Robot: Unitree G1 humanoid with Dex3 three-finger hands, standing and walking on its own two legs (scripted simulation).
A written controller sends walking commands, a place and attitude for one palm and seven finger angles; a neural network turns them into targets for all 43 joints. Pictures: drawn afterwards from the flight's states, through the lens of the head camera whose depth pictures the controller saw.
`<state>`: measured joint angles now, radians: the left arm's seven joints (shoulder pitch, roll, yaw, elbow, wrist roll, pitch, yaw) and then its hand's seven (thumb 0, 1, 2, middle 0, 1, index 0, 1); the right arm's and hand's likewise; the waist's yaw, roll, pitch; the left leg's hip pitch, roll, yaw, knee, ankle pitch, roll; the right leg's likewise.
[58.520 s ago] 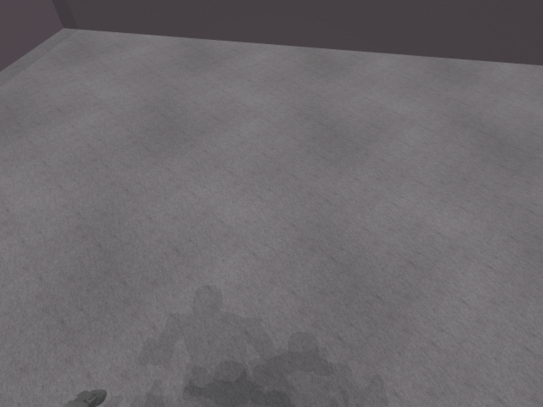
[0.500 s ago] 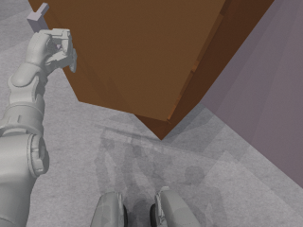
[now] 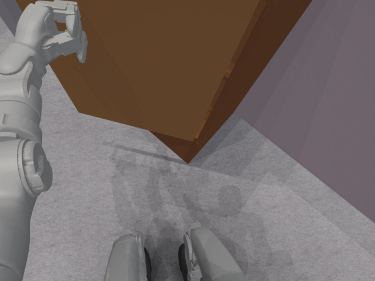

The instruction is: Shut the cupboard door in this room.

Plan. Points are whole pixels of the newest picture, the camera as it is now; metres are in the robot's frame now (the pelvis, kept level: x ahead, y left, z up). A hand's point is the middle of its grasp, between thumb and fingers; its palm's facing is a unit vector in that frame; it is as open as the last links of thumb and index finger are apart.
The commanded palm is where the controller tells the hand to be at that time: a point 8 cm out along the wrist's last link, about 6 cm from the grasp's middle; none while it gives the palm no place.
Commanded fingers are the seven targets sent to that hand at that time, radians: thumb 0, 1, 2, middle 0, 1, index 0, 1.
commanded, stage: push the door shut along its arc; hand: left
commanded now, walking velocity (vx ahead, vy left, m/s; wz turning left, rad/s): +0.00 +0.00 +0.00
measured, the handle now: (25, 18) +0.61 +0.22 +0.09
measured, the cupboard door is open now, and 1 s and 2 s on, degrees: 28 21 21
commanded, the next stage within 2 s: pull the fist back off the door in 0.22 s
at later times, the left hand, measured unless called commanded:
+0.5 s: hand (84, 24) +0.60 +0.13 +0.09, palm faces +0.09 -1.00 +0.03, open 3.2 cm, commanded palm +0.57 +0.13 +0.09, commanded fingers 0.00 0.90 0.90 -1.30 -1.50 -1.30 -1.50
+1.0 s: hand (97, 61) +0.51 +0.10 +0.09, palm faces +0.07 -1.00 -0.02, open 3.1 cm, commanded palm +0.48 +0.14 +0.09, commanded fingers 0.00 0.90 0.90 -1.30 -1.50 -1.30 -1.50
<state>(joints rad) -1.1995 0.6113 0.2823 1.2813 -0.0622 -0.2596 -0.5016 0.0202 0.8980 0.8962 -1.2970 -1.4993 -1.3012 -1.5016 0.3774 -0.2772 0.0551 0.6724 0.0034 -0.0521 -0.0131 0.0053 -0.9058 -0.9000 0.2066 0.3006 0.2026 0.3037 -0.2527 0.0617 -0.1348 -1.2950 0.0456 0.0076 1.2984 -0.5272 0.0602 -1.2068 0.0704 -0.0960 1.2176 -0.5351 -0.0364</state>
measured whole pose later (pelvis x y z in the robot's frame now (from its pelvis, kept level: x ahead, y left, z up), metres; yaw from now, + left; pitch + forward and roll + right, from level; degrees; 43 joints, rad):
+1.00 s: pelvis +0.01 -0.03 +0.03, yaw +2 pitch +24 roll -1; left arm -0.87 0.29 0.27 1.14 -0.05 -0.48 0.01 0.02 0.90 0.90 -1.30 -1.50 -1.30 -1.50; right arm 0.42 -0.27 -0.02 0.65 -0.04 0.03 0.09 0.01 -0.91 -0.90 0.20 0.30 0.20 0.30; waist -0.17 0.04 -0.16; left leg -1.07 0.03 0.02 1.13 -0.48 0.02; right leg -1.01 0.06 -0.08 1.11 -0.52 -0.07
